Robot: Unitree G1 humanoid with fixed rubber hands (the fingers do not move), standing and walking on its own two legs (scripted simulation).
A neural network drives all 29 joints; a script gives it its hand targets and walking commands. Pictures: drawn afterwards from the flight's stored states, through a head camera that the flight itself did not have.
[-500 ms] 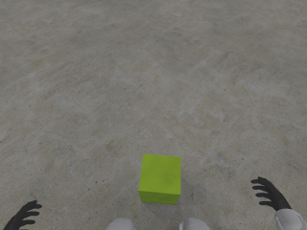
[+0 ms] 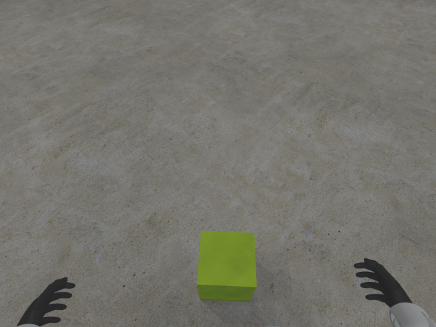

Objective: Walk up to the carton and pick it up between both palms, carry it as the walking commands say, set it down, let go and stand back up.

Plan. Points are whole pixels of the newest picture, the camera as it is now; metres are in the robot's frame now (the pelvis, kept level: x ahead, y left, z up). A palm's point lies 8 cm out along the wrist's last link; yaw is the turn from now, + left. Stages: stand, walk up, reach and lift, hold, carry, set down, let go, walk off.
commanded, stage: walk up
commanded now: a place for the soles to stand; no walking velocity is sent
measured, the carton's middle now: (226, 267) +0.41 -0.02 -0.64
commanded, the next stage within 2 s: reach and lift in 1.16 s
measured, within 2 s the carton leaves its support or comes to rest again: neither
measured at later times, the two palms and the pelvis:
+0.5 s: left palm (38, 324) +0.13 +0.32 -0.05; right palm (405, 314) +0.15 -0.31 -0.05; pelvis -0.01 +0.00 +0.00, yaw -2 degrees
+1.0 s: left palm out of the picture +0.11 +0.31 -0.05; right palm out of the picture +0.13 -0.31 -0.05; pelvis -0.02 -0.01 +0.00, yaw -1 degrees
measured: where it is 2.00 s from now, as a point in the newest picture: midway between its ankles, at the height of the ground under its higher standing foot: outside the picture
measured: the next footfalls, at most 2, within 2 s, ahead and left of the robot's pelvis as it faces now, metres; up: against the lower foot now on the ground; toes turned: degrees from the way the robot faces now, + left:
none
